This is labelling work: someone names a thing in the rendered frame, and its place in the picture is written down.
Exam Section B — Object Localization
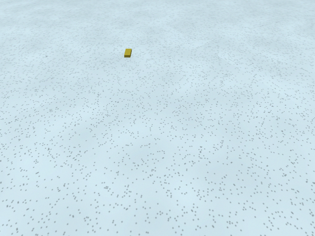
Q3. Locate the small box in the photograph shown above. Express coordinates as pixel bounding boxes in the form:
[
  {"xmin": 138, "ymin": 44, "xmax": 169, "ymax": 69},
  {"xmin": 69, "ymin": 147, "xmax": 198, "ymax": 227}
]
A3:
[{"xmin": 124, "ymin": 49, "xmax": 132, "ymax": 58}]

